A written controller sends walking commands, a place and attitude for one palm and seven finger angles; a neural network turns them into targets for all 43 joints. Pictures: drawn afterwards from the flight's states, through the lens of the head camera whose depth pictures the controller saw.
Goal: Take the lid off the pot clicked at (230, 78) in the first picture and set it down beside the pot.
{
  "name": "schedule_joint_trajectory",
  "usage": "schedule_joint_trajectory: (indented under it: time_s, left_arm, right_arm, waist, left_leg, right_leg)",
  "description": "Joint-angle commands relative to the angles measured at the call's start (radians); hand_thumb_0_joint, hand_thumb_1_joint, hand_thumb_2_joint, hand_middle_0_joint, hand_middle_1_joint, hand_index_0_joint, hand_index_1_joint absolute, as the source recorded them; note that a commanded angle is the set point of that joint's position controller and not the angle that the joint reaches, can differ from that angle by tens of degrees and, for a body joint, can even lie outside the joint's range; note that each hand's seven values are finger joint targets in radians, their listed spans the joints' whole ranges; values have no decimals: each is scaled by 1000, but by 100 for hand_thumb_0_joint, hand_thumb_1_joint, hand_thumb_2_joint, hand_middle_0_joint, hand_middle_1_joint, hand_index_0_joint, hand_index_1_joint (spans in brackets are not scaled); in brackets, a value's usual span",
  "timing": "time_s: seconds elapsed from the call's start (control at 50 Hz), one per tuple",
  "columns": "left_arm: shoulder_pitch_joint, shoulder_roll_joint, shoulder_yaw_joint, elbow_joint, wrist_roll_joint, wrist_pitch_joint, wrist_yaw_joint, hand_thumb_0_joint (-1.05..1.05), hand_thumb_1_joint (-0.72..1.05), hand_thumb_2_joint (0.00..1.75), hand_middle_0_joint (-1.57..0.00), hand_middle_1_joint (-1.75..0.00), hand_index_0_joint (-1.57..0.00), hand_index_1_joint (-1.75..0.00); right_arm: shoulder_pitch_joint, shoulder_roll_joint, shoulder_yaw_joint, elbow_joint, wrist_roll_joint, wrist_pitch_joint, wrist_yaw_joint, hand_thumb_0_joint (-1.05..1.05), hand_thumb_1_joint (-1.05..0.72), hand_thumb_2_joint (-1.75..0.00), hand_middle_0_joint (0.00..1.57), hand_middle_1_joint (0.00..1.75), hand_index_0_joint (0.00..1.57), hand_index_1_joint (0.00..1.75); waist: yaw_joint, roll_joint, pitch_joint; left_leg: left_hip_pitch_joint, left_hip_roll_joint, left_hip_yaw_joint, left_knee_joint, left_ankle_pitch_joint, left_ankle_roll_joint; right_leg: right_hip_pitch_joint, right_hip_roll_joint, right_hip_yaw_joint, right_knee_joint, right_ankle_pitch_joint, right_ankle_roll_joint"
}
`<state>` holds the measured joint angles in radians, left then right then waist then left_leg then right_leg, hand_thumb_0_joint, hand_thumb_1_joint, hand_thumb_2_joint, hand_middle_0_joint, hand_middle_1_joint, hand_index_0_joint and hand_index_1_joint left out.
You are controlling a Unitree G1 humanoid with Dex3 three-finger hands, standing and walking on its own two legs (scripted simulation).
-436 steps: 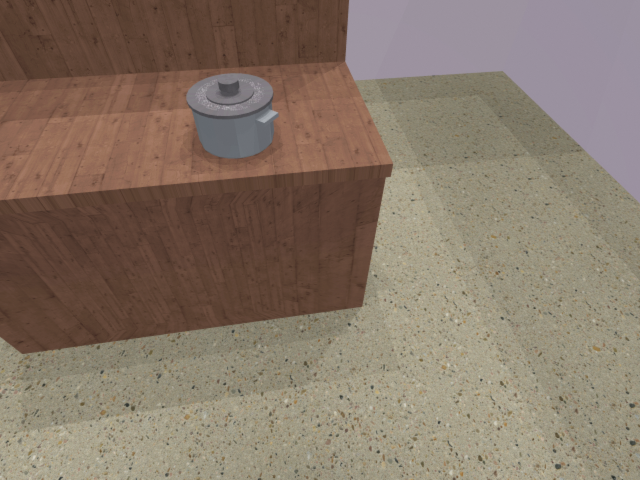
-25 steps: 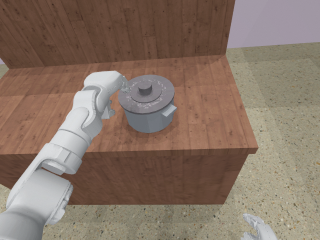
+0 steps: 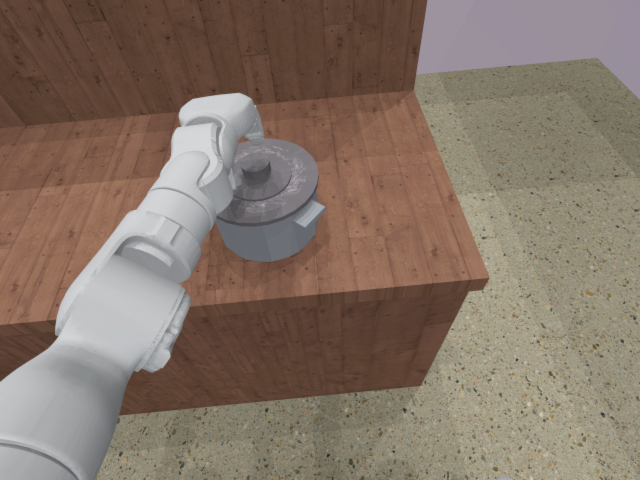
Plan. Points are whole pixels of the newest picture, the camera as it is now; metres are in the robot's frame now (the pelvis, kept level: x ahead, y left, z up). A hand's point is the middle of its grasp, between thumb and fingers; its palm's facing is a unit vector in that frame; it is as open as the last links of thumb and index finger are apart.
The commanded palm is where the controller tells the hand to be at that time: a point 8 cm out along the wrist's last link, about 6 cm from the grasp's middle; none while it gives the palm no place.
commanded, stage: move the open hand above the knob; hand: left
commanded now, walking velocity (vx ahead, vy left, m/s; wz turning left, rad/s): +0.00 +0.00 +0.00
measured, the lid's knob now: (255, 166) +0.56 +0.07 +0.06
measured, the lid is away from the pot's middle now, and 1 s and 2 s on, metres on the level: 0.00 0.00 0.00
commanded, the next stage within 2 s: lower the open fingers around the knob in 1.06 s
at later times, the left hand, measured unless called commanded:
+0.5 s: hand (242, 145) +0.52 +0.07 +0.14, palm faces -0.28 -0.06 -0.96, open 10.0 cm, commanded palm +0.52 +0.07 +0.19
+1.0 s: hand (241, 141) +0.52 +0.07 +0.14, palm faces -0.28 -0.06 -0.96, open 10.0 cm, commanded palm +0.53 +0.06 +0.19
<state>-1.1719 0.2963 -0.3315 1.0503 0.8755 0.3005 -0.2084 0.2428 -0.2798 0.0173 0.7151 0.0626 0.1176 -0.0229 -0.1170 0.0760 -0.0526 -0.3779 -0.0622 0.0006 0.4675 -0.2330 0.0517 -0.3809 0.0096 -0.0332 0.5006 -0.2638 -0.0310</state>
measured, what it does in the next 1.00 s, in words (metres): stands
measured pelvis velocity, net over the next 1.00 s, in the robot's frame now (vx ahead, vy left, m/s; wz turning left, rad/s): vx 0.01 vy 0.00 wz -0.02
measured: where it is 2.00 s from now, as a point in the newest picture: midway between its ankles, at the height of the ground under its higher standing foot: outside the picture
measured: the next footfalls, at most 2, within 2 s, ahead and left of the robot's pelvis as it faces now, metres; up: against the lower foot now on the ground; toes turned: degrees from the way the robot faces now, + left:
none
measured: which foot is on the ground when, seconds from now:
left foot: down 0.00-1.00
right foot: down 0.00-1.00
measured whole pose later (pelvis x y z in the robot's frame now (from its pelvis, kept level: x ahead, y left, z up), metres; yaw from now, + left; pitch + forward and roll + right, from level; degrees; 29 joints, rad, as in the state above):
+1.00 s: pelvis +0.01 +0.00 +0.00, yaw -1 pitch +13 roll +0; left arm -1.33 0.28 -0.31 1.25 0.89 0.33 -0.18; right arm 0.29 -0.28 0.01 0.76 0.05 0.05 -0.03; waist -0.16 0.07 -0.10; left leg -0.46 -0.05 0.01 0.49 -0.25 0.06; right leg -0.46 0.02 -0.02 0.51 -0.26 -0.03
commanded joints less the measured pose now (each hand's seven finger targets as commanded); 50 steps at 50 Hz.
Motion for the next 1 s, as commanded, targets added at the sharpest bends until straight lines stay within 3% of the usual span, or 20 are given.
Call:
schedule_joint_trajectory:
  time_s: [0.0,0.08,0.12,0.16,0.18,0.24,0.28,0.36,0.4,0.44,0.5,0.56,0.6,0.66,0.74,0.78,0.8,0.86,0.94,0.98]
  left_arm:
    - [-621,189,67,-83,38,6,63,0,-30,145,-84,-8,-84,-8]
    - [-678,148,48,-7,29,33,70,0,-30,145,-84,-8,-84,-8]
    - [-696,166,62,-8,38,31,71,0,-30,145,-84,-8,-84,-8]
    - [-678,252,130,-8,52,21,75,0,-30,145,-84,-8,-84,-8]
    - [-675,223,102,-14,62,21,74,0,-30,145,-84,-8,-84,-8]
    - [-638,180,74,57,70,46,77,0,-30,145,-84,-8,-84,-8]
    - [-686,210,103,-8,47,31,78,0,-30,145,-84,-8,-84,-8]
    - [-705,180,81,-44,59,8,81,0,-30,145,-84,-8,-84,-8]
    - [-676,140,55,35,53,30,86,0,-30,145,-84,-8,-84,-8]
    - [-685,176,79,63,43,42,93,0,-30,145,-84,-8,-84,-8]
    - [-766,186,74,-61,49,13,90,0,-30,145,-84,-8,-84,-8]
    - [-668,160,69,17,49,25,79,0,-30,145,-84,-8,-84,-8]
    - [-644,154,62,85,37,46,68,0,-30,145,-84,-8,-84,-8]
    - [-764,135,29,-35,24,12,55,0,-30,145,-84,-8,-84,-8]
    - [-733,186,64,30,49,15,63,0,-30,145,-84,-8,-84,-8]
    - [-733,135,29,25,44,14,61,0,-30,145,-84,-8,-84,-8]
    - [-763,180,60,-9,47,10,67,0,-30,145,-84,-8,-84,-8]
    - [-750,130,29,13,42,14,65,0,-30,145,-84,-8,-84,-8]
    - [-735,180,72,28,43,23,70,0,-30,145,-84,-8,-84,-8]
    - [-727,152,46,47,52,26,64,0,-30,145,-84,-8,-84,-8]
  right_arm:
    - [55,-119,-42,-62,-2,-54,-7,0,-90,-90,20,30,20,30]
    - [84,-132,-47,-32,-4,-67,-4,0,-90,-90,20,30,20,30]
    - [100,-132,-50,-29,-9,-76,-4,0,-90,-90,20,30,20,30]
    - [118,-136,-53,-30,-14,-80,-4,0,-90,-90,20,30,20,30]
    - [113,-132,-51,-39,-14,-80,-2,0,-90,-90,20,30,20,30]
    - [122,-136,-53,-28,-10,-76,1,0,-90,-90,20,30,20,30]
    - [123,-136,-56,-37,-11,-85,1,0,-90,-90,20,30,20,30]
    - [141,-125,-67,-27,-16,-100,4,0,-90,-90,20,30,20,30]
    - [140,-130,-62,-12,-13,-94,4,0,-90,-90,20,30,20,30]
    - [132,-134,-54,-12,-9,-99,-2,0,-90,-90,20,30,20,30]
    - [127,-123,-58,-25,-14,-114,-1,0,-90,-90,20,30,20,30]
    - [126,-125,-60,-22,-13,-102,0,0,-90,-90,20,30,20,30]
    - [114,-137,-52,-17,-5,-90,-3,0,-90,-90,20,30,20,30]
    - [97,-128,-49,-34,-3,-100,-9,0,-90,-90,20,30,20,30]
    - [116,-132,-45,-19,-3,-98,-16,0,-90,-90,20,30,20,30]
    - [112,-130,-47,-22,-3,-100,-15,0,-90,-90,20,30,20,30]
    - [118,-132,-48,-20,-3,-101,-14,0,-90,-90,20,30,20,30]
    - [115,-129,-51,-21,-3,-102,-11,0,-90,-90,20,30,20,30]
    - [117,-131,-50,-22,-8,-99,-10,0,-90,-90,20,30,20,30]
    - [118,-133,-52,-14,-5,-94,-8,0,-90,-90,20,30,20,30]
  waist:
    - [-39,-120,-441]
    - [-64,-135,-430]
    - [-59,-103,-470]
    - [-41,-120,-521]
    - [-42,-91,-526]
    - [-50,-138,-442]
    - [-44,-122,-497]
    - [-46,-67,-522]
    - [-60,-120,-444]
    - [-60,-140,-430]
    - [-56,-62,-526]
    - [-52,-122,-481]
    - [-67,-179,-405]
    - [-74,-92,-469]
    - [-77,-117,-442]
    - [-81,-109,-452]
    - [-76,-98,-482]
    - [-78,-88,-483]
    - [-68,-100,-497]
    - [-76,-108,-468]
  left_leg:
    - [207,7,-45,4,308,26]
    - [190,14,-43,10,315,24]
    - [210,15,-44,12,332,24]
    - [208,19,-51,19,393,25]
    - [214,18,-48,18,399,23]
    - [176,25,-39,9,363,22]
    - [194,23,-42,9,369,25]
    - [281,36,-64,28,473,21]
    - [226,31,-50,15,374,22]
    - [180,23,-42,3,297,25]
    - [256,23,-52,21,367,24]
    - [220,24,-43,27,395,26]
    - [156,21,-28,15,304,28]
    - [208,16,-40,24,317,29]
    - [189,19,-39,23,294,27]
    - [197,19,-39,31,310,27]
    - [215,23,-46,32,332,25]
    - [223,23,-45,40,355,24]
    - [209,18,-43,39,358,24]
    - [199,22,-42,40,359,24]
  right_leg:
    - [109,1,28,-29,398,9]
    - [66,7,26,-28,401,13]
    - [68,7,30,-24,406,12]
    - [119,5,35,-18,456,8]
    - [110,7,36,-17,458,9]
    - [71,14,22,-30,419,11]
    - [104,10,30,-29,439,13]
    - [42,14,23,-29,428,8]
    - [18,20,16,-37,382,12]
    - [39,16,24,-42,354,13]
    - [55,9,34,-29,404,9]
    - [60,11,25,-30,431,10]
    - [48,11,24,-39,394,18]
    - [43,2,35,-31,394,12]
    - [30,8,32,-29,367,14]
    - [23,9,31,-26,380,13]
    - [33,8,30,-21,392,13]
    - [17,9,28,-20,396,10]
    - [49,12,32,-19,420,13]
    - [29,13,27,-21,419,12]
